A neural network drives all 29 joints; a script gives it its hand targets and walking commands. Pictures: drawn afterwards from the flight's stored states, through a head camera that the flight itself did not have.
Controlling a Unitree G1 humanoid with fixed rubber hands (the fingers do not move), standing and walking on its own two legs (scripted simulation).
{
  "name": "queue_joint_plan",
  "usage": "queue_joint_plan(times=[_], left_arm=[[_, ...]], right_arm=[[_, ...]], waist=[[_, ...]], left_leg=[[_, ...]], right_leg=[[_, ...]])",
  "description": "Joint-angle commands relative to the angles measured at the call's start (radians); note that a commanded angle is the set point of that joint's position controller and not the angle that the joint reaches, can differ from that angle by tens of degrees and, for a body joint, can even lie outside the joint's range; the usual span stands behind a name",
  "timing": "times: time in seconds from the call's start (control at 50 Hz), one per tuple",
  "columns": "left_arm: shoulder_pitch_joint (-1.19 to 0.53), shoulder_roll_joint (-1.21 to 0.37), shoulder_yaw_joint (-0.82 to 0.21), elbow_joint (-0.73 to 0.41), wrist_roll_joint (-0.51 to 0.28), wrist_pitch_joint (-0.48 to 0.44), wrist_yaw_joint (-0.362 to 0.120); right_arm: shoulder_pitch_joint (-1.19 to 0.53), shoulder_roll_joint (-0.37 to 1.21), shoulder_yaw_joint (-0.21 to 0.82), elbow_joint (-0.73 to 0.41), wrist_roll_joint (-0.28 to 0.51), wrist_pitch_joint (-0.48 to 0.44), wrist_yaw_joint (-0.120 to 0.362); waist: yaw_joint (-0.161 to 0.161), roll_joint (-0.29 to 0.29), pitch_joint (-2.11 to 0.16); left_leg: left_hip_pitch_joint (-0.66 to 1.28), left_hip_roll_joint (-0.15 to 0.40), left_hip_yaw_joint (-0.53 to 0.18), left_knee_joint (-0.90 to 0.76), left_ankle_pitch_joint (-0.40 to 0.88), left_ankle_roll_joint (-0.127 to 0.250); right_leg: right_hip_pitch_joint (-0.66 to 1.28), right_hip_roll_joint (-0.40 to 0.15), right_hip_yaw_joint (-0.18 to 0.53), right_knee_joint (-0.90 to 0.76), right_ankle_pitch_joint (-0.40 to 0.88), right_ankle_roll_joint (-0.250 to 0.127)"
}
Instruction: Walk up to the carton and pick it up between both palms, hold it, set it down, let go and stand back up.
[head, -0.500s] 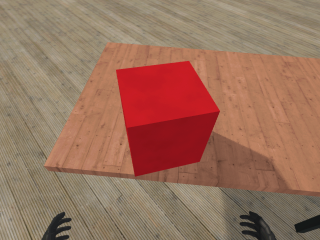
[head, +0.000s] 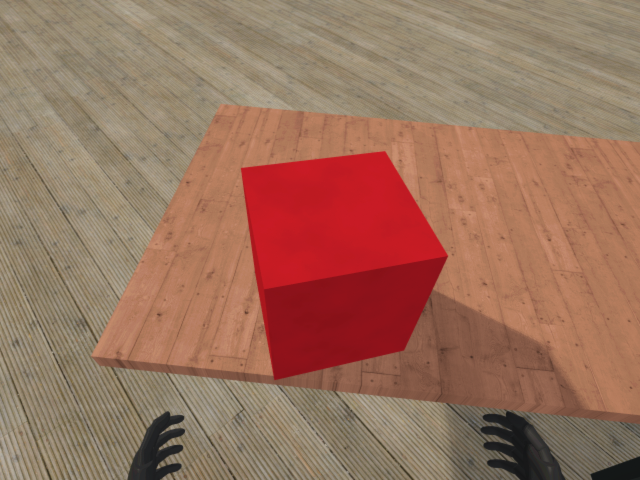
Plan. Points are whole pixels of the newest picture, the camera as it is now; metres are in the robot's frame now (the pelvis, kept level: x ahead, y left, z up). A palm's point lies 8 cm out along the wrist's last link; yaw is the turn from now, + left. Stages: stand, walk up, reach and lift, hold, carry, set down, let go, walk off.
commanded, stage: reach and lift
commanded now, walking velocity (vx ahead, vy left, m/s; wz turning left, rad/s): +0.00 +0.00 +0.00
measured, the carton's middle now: (329, 266) +0.42 +0.01 +0.00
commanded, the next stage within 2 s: none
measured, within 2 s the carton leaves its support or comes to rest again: neither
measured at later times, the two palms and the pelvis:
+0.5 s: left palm (173, 449) +0.16 +0.19 -0.04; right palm (544, 456) +0.17 -0.26 -0.04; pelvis +0.02 +0.01 +0.00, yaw +1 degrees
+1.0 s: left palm (188, 414) +0.20 +0.18 -0.01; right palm (534, 402) +0.23 -0.25 -0.01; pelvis -0.01 -0.02 -0.01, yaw +0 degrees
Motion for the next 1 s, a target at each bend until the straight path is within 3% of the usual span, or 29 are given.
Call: queue_joint_plan(times=[0.0, 0.04, 0.06, 0.1, 0.14, 0.2, 0.3, 0.34, 0.4, 0.42, 0.44, 0.46, 0.48, 0.5, 0.54, 0.58, 0.62, 0.68, 0.7, 0.72, 0.76, 0.78, 0.84, 0.9, 0.92, 0.96, 0.98], left_arm=[[-0.067, 0.073, -0.003, -0.228, 0.000, -0.117, 0.032], [-0.039, 0.057, -0.015, -0.221, 0.007, -0.130, 0.035], [-0.026, 0.054, -0.025, -0.232, 0.009, -0.141, 0.038], [-0.041, 0.039, -0.034, -0.234, 0.003, -0.162, 0.044], [-0.035, 0.007, -0.058, -0.248, -0.004, -0.181, 0.055], [-0.006, 0.006, -0.066, -0.250, -0.002, -0.186, 0.059], [0.017, -0.049, -0.075, -0.252, -0.003, -0.222, 0.063], [0.015, -0.062, -0.079, -0.242, 0.004, -0.235, 0.067], [0.005, -0.070, -0.074, -0.285, 0.008, -0.268, 0.075], [0.004, -0.087, -0.060, -0.268, 0.009, -0.279, 0.077], [-0.011, -0.086, -0.083, -0.285, 0.010, -0.286, 0.081], [-0.019, -0.084, -0.066, -0.285, 0.010, -0.301, 0.087], [-0.019, -0.094, -0.076, -0.240, 0.018, -0.297, 0.083], [-0.018, -0.096, -0.077, -0.263, 0.004, -0.306, 0.086], [-0.036, -0.104, -0.057, -0.263, 0.013, -0.314, 0.097], [-0.036, -0.087, -0.076, -0.247, -0.004, -0.326, 0.101], [-0.074, -0.093, -0.056, -0.253, 0.009, -0.329, 0.103], [-0.144, -0.083, -0.050, -0.246, -0.020, -0.316, 0.110], [-0.140, -0.087, -0.058, -0.250, -0.035, -0.303, 0.113], [-0.188, -0.076, -0.043, -0.277, -0.034, -0.293, 0.117], [-0.227, -0.083, -0.036, -0.272, -0.049, -0.272, 0.110], [-0.227, -0.064, -0.023, -0.281, -0.052, -0.266, 0.108], [-0.251, -0.071, -0.029, -0.290, -0.055, -0.232, 0.102], [-0.329, -0.067, -0.020, -0.316, -0.064, -0.184, 0.100], [-0.329, -0.066, -0.022, -0.323, -0.071, -0.164, 0.103], [-0.331, -0.072, -0.012, -0.353, -0.061, -0.128, 0.106], [-0.334, -0.061, -0.004, -0.376, -0.068, -0.111, 0.104]], right_arm=[[-0.098, -0.241, -0.067, -0.096, 0.063, -0.093, 0.024], [-0.067, -0.251, -0.039, -0.080, 0.074, -0.104, 0.034], [-0.061, -0.250, -0.033, -0.102, 0.095, -0.114, 0.039], [-0.075, -0.273, -0.047, -0.081, 0.109, -0.124, 0.052], [-0.076, -0.284, -0.046, -0.075, 0.124, -0.136, 0.068], [-0.052, -0.303, -0.022, -0.052, 0.159, -0.143, 0.072], [-0.069, -0.311, 0.009, -0.068, 0.202, -0.195, 0.088], [-0.081, -0.310, 0.026, -0.087, 0.218, -0.206, 0.083], [-0.087, -0.318, 0.026, -0.112, 0.237, -0.241, 0.084], [-0.100, -0.311, 0.034, -0.105, 0.243, -0.255, 0.086], [-0.101, -0.330, 0.030, -0.094, 0.247, -0.256, 0.091], [-0.117, -0.315, 0.053, -0.121, 0.253, -0.271, 0.094], [-0.100, -0.302, 0.057, -0.079, 0.258, -0.263, 0.088], [-0.116, -0.311, 0.047, -0.118, 0.258, -0.271, 0.092], [-0.135, -0.301, 0.059, -0.100, 0.277, -0.278, 0.098], [-0.142, -0.310, 0.064, -0.113, 0.285, -0.287, 0.097], [-0.162, -0.271, 0.082, -0.134, 0.287, -0.286, 0.087], [-0.251, -0.285, 0.067, -0.159, 0.279, -0.262, 0.085], [-0.237, -0.290, 0.070, -0.158, 0.278, -0.248, 0.081], [-0.262, -0.282, 0.069, -0.180, 0.278, -0.234, 0.077], [-0.312, -0.264, 0.064, -0.211, 0.270, -0.211, 0.065], [-0.319, -0.246, 0.078, -0.217, 0.276, -0.199, 0.060], [-0.334, -0.252, 0.076, -0.205, 0.258, -0.153, 0.048], [-0.393, -0.253, 0.077, -0.226, 0.254, -0.109, 0.038], [-0.410, -0.250, 0.078, -0.240, 0.260, -0.098, 0.033], [-0.418, -0.239, 0.055, -0.261, 0.247, -0.066, 0.019], [-0.440, -0.245, 0.045, -0.299, 0.246, -0.060, 0.010]], waist=[[-0.006, 0.014, -0.151], [0.002, 0.024, -0.144], [-0.008, 0.034, -0.156], [-0.018, 0.000, -0.117], [-0.012, 0.022, -0.114], [-0.021, 0.033, -0.099], [-0.024, -0.020, -0.085], [-0.015, -0.043, -0.085], [-0.021, -0.029, -0.130], [-0.007, -0.034, -0.115], [-0.031, -0.038, -0.105], [-0.009, -0.044, -0.115], [-0.020, -0.055, -0.089], [-0.022, -0.064, -0.090], [0.003, -0.048, -0.106], [-0.018, -0.078, -0.110], [-0.002, -0.045, -0.112], [0.009, -0.082, -0.137], [-0.001, -0.094, -0.147], [0.003, -0.070, -0.157], [-0.001, -0.108, -0.158], [0.027, -0.097, -0.168], [0.002, -0.078, -0.176], [0.001, -0.091, -0.183], [0.021, -0.090, -0.186], [-0.001, -0.077, -0.185], [0.009, -0.071, -0.208]], left_leg=[[-0.016, -0.063, 0.001, -0.044, 0.242, 0.011], [0.014, -0.062, 0.007, -0.028, 0.253, 0.002], [0.008, -0.058, 0.000, -0.019, 0.276, 0.000], [0.016, -0.059, -0.010, -0.030, 0.252, 0.001], [0.034, -0.054, -0.014, -0.018, 0.272, -0.012], [0.023, -0.056, -0.022, -0.007, 0.326, -0.015], [0.001, -0.055, -0.032, 0.001, 0.381, -0.011], [-0.038, -0.056, -0.027, 0.005, 0.347, -0.002], [-0.058, -0.058, -0.022, 0.001, 0.367, -0.007], [-0.077, -0.060, -0.016, 0.006, 0.358, -0.005], [-0.088, -0.060, -0.019, -0.002, 0.330, -0.005], [-0.118, -0.061, -0.013, 0.012, 0.309, 0.000], [-0.127, -0.060, -0.015, 0.000, 0.276, 0.012], [-0.132, -0.058, -0.013, -0.002, 0.264, 0.011], [-0.140, -0.063, -0.002, 0.008, 0.240, 0.016], [-0.183, -0.066, -0.003, 0.000, 0.191, 0.026], [-0.185, -0.070, 0.006, 0.014, 0.186, 0.027], [-0.220, -0.072, 0.022, 0.012, 0.087, 0.035], [-0.230, -0.075, 0.022, -0.003, 0.089, 0.041], [-0.221, -0.075, 0.025, -0.010, 0.086, 0.035], [-0.223, -0.076, 0.022, 0.003, 0.079, 0.045], [-0.235, -0.076, 0.029, -0.008, 0.076, 0.047], [-0.226, -0.069, 0.018, -0.024, 0.074, 0.041], [-0.204, -0.064, 0.015, -0.022, 0.050, 0.042], [-0.219, -0.065, 0.018, -0.026, 0.042, 0.048], [-0.202, -0.067, 0.007, -0.034, 0.061, 0.048], [-0.198, -0.067, 0.010, -0.031, 0.075, 0.049]], right_leg=[[0.065, -0.012, 0.058, -0.092, 0.216, 0.024], [0.053, -0.010, 0.063, -0.094, 0.218, 0.013], [0.053, -0.017, 0.065, -0.094, 0.262, 0.004], [0.006, -0.002, 0.042, -0.096, 0.198, 0.007], [-0.013, 0.001, 0.044, -0.095, 0.179, -0.007], [0.009, -0.005, 0.053, -0.097, 0.245, -0.012], [0.041, 0.010, 0.044, -0.078, 0.331, -0.010], [0.070, 0.003, 0.062, -0.065, 0.343, -0.014], [0.114, 0.010, 0.063, -0.036, 0.408, -0.008], [0.124, 0.008, 0.071, -0.037, 0.407, -0.006], [0.120, 0.008, 0.064, -0.031, 0.372, -0.007], [0.120, 0.005, 0.081, -0.019, 0.360, -0.007], [0.112, 0.001, 0.083, -0.029, 0.328, -0.011], [0.103, 0.006, 0.083, -0.024, 0.311, -0.006], [0.103, 0.004, 0.098, -0.012, 0.258, -0.014], [0.103, -0.001, 0.101, -0.005, 0.254, -0.001], [0.097, -0.003, 0.117, -0.001, 0.222, -0.008], [0.063, -0.033, 0.171, -0.025, 0.063, -0.001], [0.066, -0.033, 0.171, -0.024, 0.082, 0.002], [0.070, -0.031, 0.163, -0.031, 0.058, 0.007], [0.055, -0.037, 0.186, -0.044, 0.058, 0.012], [0.072, -0.053, 0.199, -0.046, 0.073, 0.011], [0.109, -0.071, 0.213, -0.058, 0.099, 0.022], [0.089, -0.080, 0.232, -0.086, -0.003, 0.034], [0.085, -0.080, 0.234, -0.091, -0.014, 0.030], [0.114, -0.080, 0.238, -0.093, 0.058, 0.037], [0.132, -0.079, 0.242, -0.095, 0.092, 0.035]])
